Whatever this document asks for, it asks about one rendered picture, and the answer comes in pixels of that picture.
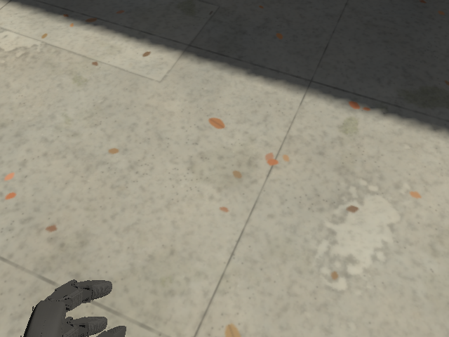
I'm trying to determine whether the left robot hand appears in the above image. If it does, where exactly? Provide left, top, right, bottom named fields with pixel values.
left=20, top=279, right=126, bottom=337

